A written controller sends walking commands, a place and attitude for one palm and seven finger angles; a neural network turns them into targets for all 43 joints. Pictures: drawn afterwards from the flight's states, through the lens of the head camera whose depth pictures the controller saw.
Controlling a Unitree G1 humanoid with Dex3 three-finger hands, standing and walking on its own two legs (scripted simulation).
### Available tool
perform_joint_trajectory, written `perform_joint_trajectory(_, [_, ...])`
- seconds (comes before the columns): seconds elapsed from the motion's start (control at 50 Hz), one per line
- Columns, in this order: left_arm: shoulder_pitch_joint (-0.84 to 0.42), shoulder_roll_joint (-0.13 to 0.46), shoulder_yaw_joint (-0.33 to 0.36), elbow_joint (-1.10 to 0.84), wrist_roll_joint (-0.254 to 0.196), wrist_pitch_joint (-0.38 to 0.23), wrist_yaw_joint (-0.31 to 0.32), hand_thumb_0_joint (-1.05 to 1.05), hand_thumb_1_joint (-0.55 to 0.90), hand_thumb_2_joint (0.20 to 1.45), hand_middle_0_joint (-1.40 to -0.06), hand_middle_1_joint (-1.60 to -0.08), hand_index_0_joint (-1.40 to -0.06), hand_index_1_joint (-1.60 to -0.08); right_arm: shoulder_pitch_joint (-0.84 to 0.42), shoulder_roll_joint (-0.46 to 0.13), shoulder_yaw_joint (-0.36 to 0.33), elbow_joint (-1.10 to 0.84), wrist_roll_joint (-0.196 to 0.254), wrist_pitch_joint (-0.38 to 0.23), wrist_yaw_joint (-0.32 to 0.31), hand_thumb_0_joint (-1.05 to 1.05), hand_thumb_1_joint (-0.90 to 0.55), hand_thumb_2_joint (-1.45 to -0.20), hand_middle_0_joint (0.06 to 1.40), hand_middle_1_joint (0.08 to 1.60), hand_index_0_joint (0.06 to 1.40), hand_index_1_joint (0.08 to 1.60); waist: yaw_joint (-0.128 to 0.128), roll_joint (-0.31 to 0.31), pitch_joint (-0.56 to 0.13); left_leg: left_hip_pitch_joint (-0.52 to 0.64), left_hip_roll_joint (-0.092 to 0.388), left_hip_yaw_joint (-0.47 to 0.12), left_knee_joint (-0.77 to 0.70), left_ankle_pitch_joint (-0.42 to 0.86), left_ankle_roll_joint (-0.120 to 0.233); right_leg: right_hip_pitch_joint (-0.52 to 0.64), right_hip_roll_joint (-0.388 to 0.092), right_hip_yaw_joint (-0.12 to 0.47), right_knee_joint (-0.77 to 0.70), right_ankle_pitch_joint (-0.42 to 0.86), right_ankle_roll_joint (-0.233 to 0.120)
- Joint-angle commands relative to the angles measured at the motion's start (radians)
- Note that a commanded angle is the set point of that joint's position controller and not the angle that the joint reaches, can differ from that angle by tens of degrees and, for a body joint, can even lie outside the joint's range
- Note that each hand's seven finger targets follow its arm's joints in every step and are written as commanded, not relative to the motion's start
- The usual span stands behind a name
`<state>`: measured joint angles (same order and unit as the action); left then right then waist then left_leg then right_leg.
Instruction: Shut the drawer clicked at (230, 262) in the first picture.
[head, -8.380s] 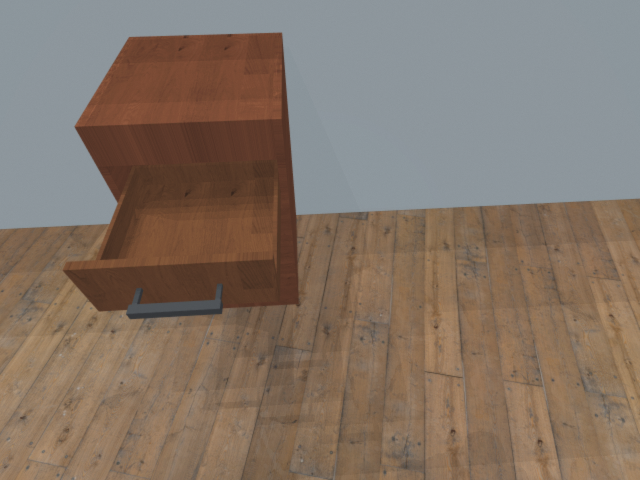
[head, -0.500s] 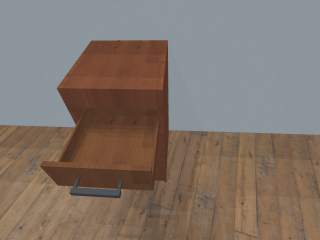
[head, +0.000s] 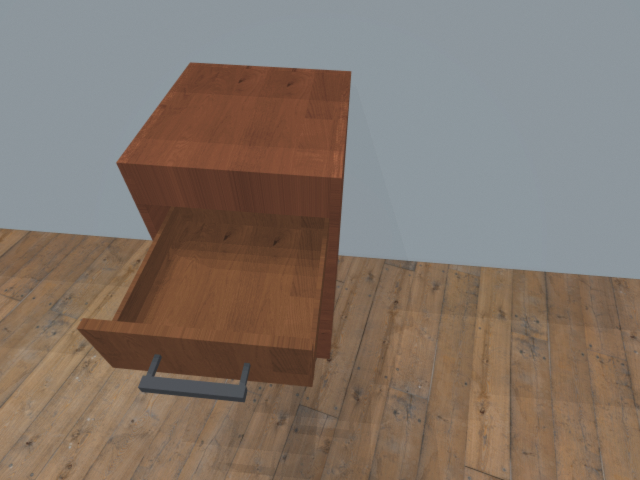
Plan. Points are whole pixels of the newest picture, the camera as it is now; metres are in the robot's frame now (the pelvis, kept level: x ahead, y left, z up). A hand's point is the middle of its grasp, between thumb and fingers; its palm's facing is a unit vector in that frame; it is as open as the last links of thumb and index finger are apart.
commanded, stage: come to a stop and stand still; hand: left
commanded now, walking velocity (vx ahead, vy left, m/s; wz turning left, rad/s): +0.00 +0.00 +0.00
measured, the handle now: (197, 376) +0.31 +0.24 -0.18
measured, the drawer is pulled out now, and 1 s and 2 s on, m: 0.30 0.30 0.30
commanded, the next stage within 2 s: look again from close up in 1.04 s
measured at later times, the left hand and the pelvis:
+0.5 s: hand out of the picture -0.01 +0.15 -0.17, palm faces +0.00 -0.98 -0.21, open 7.3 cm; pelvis -0.01 -0.02 +0.00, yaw +0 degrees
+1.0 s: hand out of the picture +0.02 +0.13 -0.17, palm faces +0.02 -0.97 -0.22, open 7.3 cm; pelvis +0.01 -0.04 +0.00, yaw +0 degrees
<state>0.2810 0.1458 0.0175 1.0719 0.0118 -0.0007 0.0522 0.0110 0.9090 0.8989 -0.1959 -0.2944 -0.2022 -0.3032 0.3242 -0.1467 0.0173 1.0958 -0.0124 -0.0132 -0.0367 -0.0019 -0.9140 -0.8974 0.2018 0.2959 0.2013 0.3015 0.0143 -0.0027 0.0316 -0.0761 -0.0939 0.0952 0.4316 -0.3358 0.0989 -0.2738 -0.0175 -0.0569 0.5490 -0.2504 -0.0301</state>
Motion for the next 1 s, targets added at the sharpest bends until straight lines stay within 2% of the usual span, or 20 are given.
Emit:
perform_joint_trajectory(0.0, [0.051, 0.060, 0.006, -0.042, -0.004, 0.006, 0.010, 0.000, 0.900, 0.900, -0.200, -0.300, -0.200, -0.300, 0.083, -0.122, -0.023, -0.020, 0.001, -0.007, -0.015, 0.000, -0.900, -0.900, 0.200, 0.300, 0.200, 0.300, 0.001, 0.086, 0.030, 0.026, 0.278, -0.190, -0.087, 0.912, -0.066, -0.034, -0.031, 0.060, 0.029, -0.060, -0.021])
perform_joint_trajectory(0.06, [0.056, 0.057, 0.005, -0.038, -0.002, 0.010, 0.009, 0.000, 0.900, 0.900, -0.200, -0.300, -0.200, -0.300, 0.064, -0.120, -0.021, -0.022, -0.003, -0.006, -0.017, 0.000, -0.900, -0.900, 0.200, 0.300, 0.200, 0.300, 0.008, 0.057, 0.059, -0.001, 0.272, -0.181, -0.093, 0.812, -0.053, -0.023, -0.039, 0.078, 0.019, -0.044, -0.015])
perform_joint_trajectory(0.12, [0.068, 0.055, 0.005, -0.030, 0.000, 0.004, 0.004, 0.000, 0.900, 0.900, -0.200, -0.300, -0.200, -0.300, 0.051, -0.109, -0.019, -0.021, -0.003, -0.006, -0.011, 0.000, -0.900, -0.900, 0.200, 0.300, 0.200, 0.300, 0.009, -0.002, 0.079, -0.089, 0.237, -0.172, -0.102, 0.530, -0.053, 0.043, -0.058, 0.121, -0.055, 0.098, -0.026])
perform_joint_trajectory(0.18, [0.060, 0.056, 0.002, -0.029, -0.002, -0.003, -0.001, 0.000, 0.900, 0.900, -0.200, -0.300, -0.200, -0.300, 0.067, -0.095, -0.014, -0.008, -0.002, -0.005, -0.006, 0.000, -0.900, -0.900, 0.200, 0.300, 0.200, 0.300, -0.011, -0.053, 0.090, -0.126, 0.204, -0.156, -0.130, 0.268, -0.059, 0.062, -0.083, 0.150, -0.093, 0.167, -0.039])
perform_joint_trajectory(0.2, [0.047, 0.057, 0.000, -0.031, -0.001, -0.003, -0.002, 0.000, 0.900, 0.900, -0.200, -0.300, -0.200, -0.300, 0.072, -0.090, -0.013, 0.000, -0.001, -0.005, -0.004, 0.000, -0.900, -0.900, 0.200, 0.300, 0.200, 0.300, -0.015, -0.050, 0.101, -0.136, 0.206, -0.164, -0.150, 0.243, -0.056, 0.061, -0.077, 0.145, -0.097, 0.157, -0.040])
perform_joint_trajectory(0.28, [0.075, 0.056, -0.004, -0.023, -0.003, -0.014, -0.003, 0.000, 0.900, 0.900, -0.200, -0.300, -0.200, -0.300, 0.077, -0.086, -0.006, 0.017, 0.000, -0.018, -0.003, 0.000, -0.900, -0.900, 0.200, 0.300, 0.200, 0.300, -0.014, -0.023, 0.037, -0.079, 0.202, -0.146, -0.144, 0.271, -0.053, 0.096, -0.083, 0.150, -0.118, 0.217, -0.039])
perform_joint_trajectory(0.3, [-0.007, 0.209, -0.013, -0.075, -0.005, -0.023, -0.011, 0.000, 0.900, 0.900, -0.200, -0.300, -0.200, -0.300, -0.004, -0.167, -0.010, -0.090, -0.003, -0.013, 0.004, 0.000, -0.900, -0.900, 0.200, 0.300, 0.200, 0.300, -0.042, -0.036, 0.138, -0.098, 0.163, -0.187, -0.175, 0.434, -0.090, -0.011, -0.006, 0.085, -0.006, 0.149, -0.042])
perform_joint_trajectory(0.32, [0.037, 0.102, -0.017, -0.079, -0.005, -0.014, -0.008, 0.000, 0.900, 0.900, -0.200, -0.300, -0.200, -0.300, 0.013, -0.162, -0.029, -0.098, -0.017, -0.034, -0.007, 0.000, -0.900, -0.900, 0.200, 0.300, 0.200, 0.300, -0.015, -0.012, 0.052, -0.120, 0.254, -0.201, -0.151, 0.444, -0.093, 0.002, -0.022, 0.058, 0.014, 0.009, -0.027])
perform_joint_trajectory(0.34, [0.043, 0.087, -0.021, -0.072, -0.004, -0.017, -0.005, 0.000, 0.900, 0.900, -0.200, -0.300, -0.200, -0.300, -0.006, -0.144, -0.031, -0.093, -0.015, -0.035, -0.008, 0.000, -0.900, -0.900, 0.200, 0.300, 0.200, 0.300, -0.013, -0.007, 0.006, -0.113, 0.241, -0.198, -0.139, 0.431, -0.082, 0.037, -0.028, 0.073, -0.013, 0.051, -0.035])
perform_joint_trajectory(0.36, [0.055, 0.091, -0.029, -0.069, -0.006, -0.019, -0.004, 0.000, 0.900, 0.900, -0.200, -0.300, -0.200, -0.300, -0.021, -0.129, -0.023, -0.090, -0.006, -0.029, -0.003, 0.000, -0.900, -0.900, 0.200, 0.300, 0.200, 0.300, -0.002, 0.037, -0.007, -0.128, 0.220, -0.182, -0.139, 0.301, -0.076, 0.075, -0.048, 0.096, -0.054, 0.073, -0.034])
perform_joint_trajectory(0.38, [0.075, 0.105, -0.026, -0.068, -0.004, -0.023, -0.003, 0.000, 0.900, 0.900, -0.200, -0.300, -0.200, -0.300, -0.024, -0.115, -0.022, -0.092, -0.002, -0.024, 0.002, 0.000, -0.900, -0.900, 0.200, 0.300, 0.200, 0.300, 0.000, 0.048, -0.018, -0.156, 0.195, -0.176, -0.122, 0.157, -0.066, 0.105, -0.069, 0.131, -0.094, 0.085, -0.038])
perform_joint_trajectory(0.4, [0.068, 0.131, -0.026, -0.070, -0.002, -0.022, -0.004, 0.000, 0.900, 0.900, -0.200, -0.300, -0.200, -0.300, -0.012, -0.114, -0.021, -0.096, -0.003, -0.013, 0.008, 0.000, -0.900, -0.900, 0.200, 0.300, 0.200, 0.300, -0.013, 0.012, 0.006, -0.191, 0.179, -0.175, -0.110, 0.049, -0.058, 0.095, -0.080, 0.158, -0.110, 0.051, -0.045])
perform_joint_trajectory(0.42, [0.069, 0.122, -0.025, -0.067, 0.000, -0.024, -0.003, 0.000, 0.900, 0.900, -0.200, -0.300, -0.200, -0.300, -0.009, -0.113, -0.022, -0.092, -0.005, -0.004, 0.010, 0.000, -0.900, -0.900, 0.200, 0.300, 0.200, 0.300, -0.015, 0.009, 0.016, -0.195, 0.169, -0.163, -0.095, -0.013, -0.052, 0.076, -0.094, 0.184, -0.142, -0.017, -0.049])
perform_joint_trajectory(0.46, [0.065, 0.121, -0.024, -0.067, 0.001, -0.031, -0.001, 0.000, 0.900, 0.900, -0.200, -0.300, -0.200, -0.300, 0.016, -0.102, -0.023, -0.080, -0.005, 0.005, 0.013, 0.000, -0.900, -0.900, 0.200, 0.300, 0.200, 0.300, -0.029, 0.008, 0.031, -0.164, 0.152, -0.155, -0.061, 0.004, -0.049, 0.017, -0.112, 0.226, -0.196, -0.089, -0.057])
perform_joint_trajectory(0.52, [0.044, 0.117, -0.025, -0.069, -0.001, -0.037, 0.002, 0.000, 0.900, 0.900, -0.200, -0.300, -0.200, -0.300, 0.047, -0.096, -0.021, -0.059, -0.005, 0.009, 0.015, 0.000, -0.900, -0.900, 0.200, 0.300, 0.200, 0.300, -0.048, 0.019, 0.036, -0.117, 0.161, -0.148, -0.041, 0.049, -0.048, -0.012, -0.111, 0.231, -0.219, -0.053, -0.062])
perform_joint_trajectory(0.64, [0.057, 0.104, -0.027, -0.045, -0.004, -0.045, 0.002, 0.000, 0.900, 0.900, -0.200, -0.300, -0.200, -0.300, 0.046, -0.104, -0.017, -0.034, 0.000, 0.001, 0.012, 0.000, -0.900, -0.900, 0.200, 0.300, 0.200, 0.300, -0.039, 0.011, 0.019, -0.104, 0.177, -0.145, -0.051, 0.125, -0.049, 0.056, -0.103, 0.194, -0.199, 0.136, -0.050])
perform_joint_trajectory(0.68, [0.063, 0.106, -0.026, -0.036, -0.006, -0.047, 0.003, 0.000, 0.900, 0.900, -0.200, -0.300, -0.200, -0.300, 0.046, -0.106, -0.017, -0.026, 0.001, 0.002, 0.011, 0.000, -0.900, -0.900, 0.200, 0.300, 0.200, 0.300, -0.037, -0.025, 0.019, -0.107, 0.174, -0.137, -0.048, 0.112, -0.051, 0.074, -0.109, 0.201, -0.211, 0.151, -0.047])
perform_joint_trajectory(0.7, [0.050, 0.112, -0.025, -0.036, -0.005, -0.045, 0.003, 0.000, 0.900, 0.900, -0.200, -0.300, -0.200, -0.300, 0.052, -0.108, -0.017, -0.019, 0.002, 0.003, 0.012, 0.000, -0.900, -0.900, 0.200, 0.300, 0.200, 0.300, -0.041, -0.008, 0.018, -0.103, 0.179, -0.137, -0.055, 0.118, -0.052, 0.075, -0.107, 0.195, -0.206, 0.156, -0.048])
perform_joint_trajectory(0.88, [0.067, 0.105, -0.016, -0.016, -0.009, -0.048, 0.007, 0.000, 0.900, 0.900, -0.200, -0.300, -0.200, -0.300, 0.068, -0.090, -0.016, 0.020, 0.001, 0.004, 0.006, 0.000, -0.900, -0.900, 0.200, 0.300, 0.200, 0.300, -0.030, -0.031, -0.005, -0.117, 0.174, -0.115, -0.050, 0.109, -0.059, 0.155, -0.122, 0.198, -0.218, 0.268, -0.026])
perform_joint_trajectory(0.98, [0.065, 0.098, -0.015, -0.010, -0.009, -0.046, 0.007, 0.000, 0.900, 0.900, -0.200, -0.300, -0.200, -0.300, 0.075, -0.083, -0.016, 0.036, 0.001, 0.002, 0.003, 0.000, -0.900, -0.900, 0.200, 0.300, 0.200, 0.300, -0.026, -0.014, -0.003, -0.109, 0.186, -0.116, -0.060, 0.135, -0.060, 0.166, -0.116, 0.177, -0.196, 0.332, -0.027])
